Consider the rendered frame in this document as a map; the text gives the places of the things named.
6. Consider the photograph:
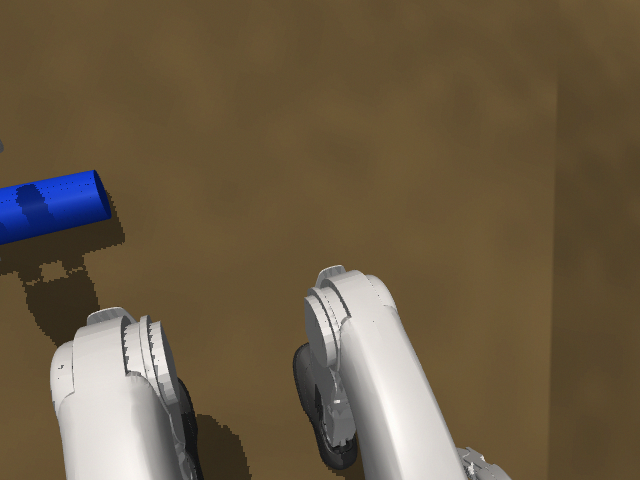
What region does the right robot foot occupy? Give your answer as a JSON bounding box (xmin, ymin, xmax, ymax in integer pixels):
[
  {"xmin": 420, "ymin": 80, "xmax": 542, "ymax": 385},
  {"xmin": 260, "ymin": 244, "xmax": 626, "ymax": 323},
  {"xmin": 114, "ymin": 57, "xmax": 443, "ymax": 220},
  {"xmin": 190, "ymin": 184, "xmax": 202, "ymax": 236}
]
[{"xmin": 293, "ymin": 342, "xmax": 358, "ymax": 470}]

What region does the bottle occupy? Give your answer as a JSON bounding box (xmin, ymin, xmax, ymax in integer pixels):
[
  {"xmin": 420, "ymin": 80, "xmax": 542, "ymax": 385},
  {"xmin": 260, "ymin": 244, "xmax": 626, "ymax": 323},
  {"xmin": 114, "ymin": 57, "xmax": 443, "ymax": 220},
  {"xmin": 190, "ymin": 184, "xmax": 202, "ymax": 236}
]
[{"xmin": 0, "ymin": 170, "xmax": 112, "ymax": 245}]

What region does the left robot foot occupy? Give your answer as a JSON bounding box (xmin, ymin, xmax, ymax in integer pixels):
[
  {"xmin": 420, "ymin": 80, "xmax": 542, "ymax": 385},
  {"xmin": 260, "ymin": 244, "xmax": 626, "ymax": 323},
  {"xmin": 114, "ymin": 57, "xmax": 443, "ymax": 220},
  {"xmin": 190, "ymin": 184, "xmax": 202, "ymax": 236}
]
[{"xmin": 177, "ymin": 377, "xmax": 204, "ymax": 480}]

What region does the right robot hand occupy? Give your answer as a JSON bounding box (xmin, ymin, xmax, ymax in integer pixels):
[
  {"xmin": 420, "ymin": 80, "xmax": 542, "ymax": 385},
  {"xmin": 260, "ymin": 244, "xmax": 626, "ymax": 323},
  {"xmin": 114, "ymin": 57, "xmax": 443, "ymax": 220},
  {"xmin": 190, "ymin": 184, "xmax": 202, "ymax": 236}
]
[{"xmin": 456, "ymin": 447, "xmax": 512, "ymax": 480}]

